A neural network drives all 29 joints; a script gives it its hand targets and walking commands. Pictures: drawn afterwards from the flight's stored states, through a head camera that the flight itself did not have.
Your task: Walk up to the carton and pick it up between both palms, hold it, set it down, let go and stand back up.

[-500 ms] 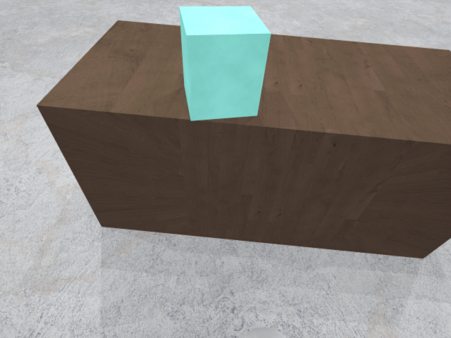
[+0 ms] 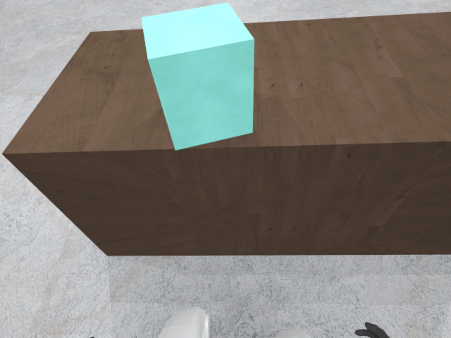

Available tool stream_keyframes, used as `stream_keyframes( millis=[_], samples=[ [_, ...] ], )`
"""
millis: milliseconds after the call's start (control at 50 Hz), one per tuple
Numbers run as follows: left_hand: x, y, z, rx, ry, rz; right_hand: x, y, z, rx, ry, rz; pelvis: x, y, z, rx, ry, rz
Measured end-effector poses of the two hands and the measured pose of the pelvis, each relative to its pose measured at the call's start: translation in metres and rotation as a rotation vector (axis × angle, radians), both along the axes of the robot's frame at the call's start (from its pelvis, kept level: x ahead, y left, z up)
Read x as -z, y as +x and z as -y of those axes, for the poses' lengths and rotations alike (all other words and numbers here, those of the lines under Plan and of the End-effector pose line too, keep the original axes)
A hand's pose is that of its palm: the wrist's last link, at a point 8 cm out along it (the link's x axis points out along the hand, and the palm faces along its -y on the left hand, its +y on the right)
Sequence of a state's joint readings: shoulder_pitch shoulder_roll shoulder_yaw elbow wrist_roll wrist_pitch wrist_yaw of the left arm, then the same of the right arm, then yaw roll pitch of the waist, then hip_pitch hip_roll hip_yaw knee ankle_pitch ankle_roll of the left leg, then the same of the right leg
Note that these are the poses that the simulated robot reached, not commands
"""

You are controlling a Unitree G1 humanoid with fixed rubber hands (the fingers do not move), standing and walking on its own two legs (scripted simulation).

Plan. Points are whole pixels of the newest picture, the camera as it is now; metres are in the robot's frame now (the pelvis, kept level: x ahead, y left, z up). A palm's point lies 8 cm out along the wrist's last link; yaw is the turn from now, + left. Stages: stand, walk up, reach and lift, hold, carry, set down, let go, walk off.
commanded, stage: walk up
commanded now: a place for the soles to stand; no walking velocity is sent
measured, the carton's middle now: (200, 78) +0.68 +0.08 +0.09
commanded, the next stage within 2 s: none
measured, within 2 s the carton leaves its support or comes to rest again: neither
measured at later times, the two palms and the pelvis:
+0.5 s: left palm (91, 248) +0.31 +0.31 -0.08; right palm (357, 334) +0.15 -0.21 -0.11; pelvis +0.16 +0.07 +0.00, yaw -3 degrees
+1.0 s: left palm (87, 236) +0.34 +0.34 -0.10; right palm (315, 227) +0.35 -0.18 -0.08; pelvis +0.22 +0.09 +0.00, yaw -2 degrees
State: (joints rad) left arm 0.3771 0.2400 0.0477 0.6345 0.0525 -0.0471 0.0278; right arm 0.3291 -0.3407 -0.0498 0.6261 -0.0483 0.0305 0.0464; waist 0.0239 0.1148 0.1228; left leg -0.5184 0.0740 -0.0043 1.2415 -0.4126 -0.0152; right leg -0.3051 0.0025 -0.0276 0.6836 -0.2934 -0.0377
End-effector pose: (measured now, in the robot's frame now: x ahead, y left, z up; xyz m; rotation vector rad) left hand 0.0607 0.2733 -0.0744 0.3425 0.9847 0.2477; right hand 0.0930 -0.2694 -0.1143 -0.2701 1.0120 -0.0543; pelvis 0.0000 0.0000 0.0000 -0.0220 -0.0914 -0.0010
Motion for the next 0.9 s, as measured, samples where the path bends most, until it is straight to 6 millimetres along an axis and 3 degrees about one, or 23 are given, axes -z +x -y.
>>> stream_keyframes(
  millis=[100, 200, 280, 420, 480, 540, 600, 660, 800, 900],
  samples=[
    [0.008, 0.012, -0.027, -0.021, -0.018, -0.021, -0.017, 0.056, -0.028, -0.033, 0.005, 0.070, -0.001, 0.029, -0.020, -0.011, -0.015, -0.018],
    [0.037, 0.049, -0.060, -0.018, -0.060, -0.019, -0.019, 0.088, -0.057, -0.025, -0.038, 0.113, 0.015, 0.065, -0.050, -0.010, 0.014, -0.022],
    [0.050, 0.095, -0.065, 0.038, -0.100, -0.024, -0.014, 0.081, -0.064, 0.063, -0.071, 0.098, 0.021, 0.091, -0.067, 0.011, 0.031, -0.013],
    [0.021, 0.199, -0.053, 0.167, -0.126, 0.079, -0.016, 0.050, -0.060, 0.187, -0.104, -0.053, 0.004, 0.131, -0.071, 0.038, 0.048, -0.006],
    [0.008, 0.235, -0.044, 0.200, -0.122, 0.111, -0.012, 0.051, -0.056, 0.211, -0.096, -0.102, 0.001, 0.150, -0.069, 0.046, 0.054, -0.013],
    [0.004, 0.263, -0.034, 0.222, -0.094, 0.138, 0.003, 0.068, -0.051, 0.208, -0.068, -0.123, 0.008, 0.169, -0.063, 0.047, 0.054, -0.018],
    [0.008, 0.273, -0.029, 0.210, -0.064, 0.127, 0.018, 0.095, -0.052, 0.186, -0.031, -0.127, 0.015, 0.182, -0.058, 0.052, 0.024, -0.013],
    [0.007, 0.272, -0.031, 0.159, -0.053, 0.102, 0.022, 0.128, -0.058, 0.146, -0.014, -0.125, 0.013, 0.193, -0.059, 0.053, 0.020, -0.021],
    [0.009, 0.259, -0.055, 0.079, -0.049, 0.042, 0.007, 0.201, -0.076, 0.078, -0.016, -0.024, 0.006, 0.210, -0.072, 0.048, 0.012, -0.040],
    [0.024, 0.265, -0.069, 0.067, -0.099, 0.018, -0.010, 0.227, -0.091, 0.063, -0.033, 0.047, 0.007, 0.216, -0.083, 0.047, 0.040, -0.041]
  ],
)
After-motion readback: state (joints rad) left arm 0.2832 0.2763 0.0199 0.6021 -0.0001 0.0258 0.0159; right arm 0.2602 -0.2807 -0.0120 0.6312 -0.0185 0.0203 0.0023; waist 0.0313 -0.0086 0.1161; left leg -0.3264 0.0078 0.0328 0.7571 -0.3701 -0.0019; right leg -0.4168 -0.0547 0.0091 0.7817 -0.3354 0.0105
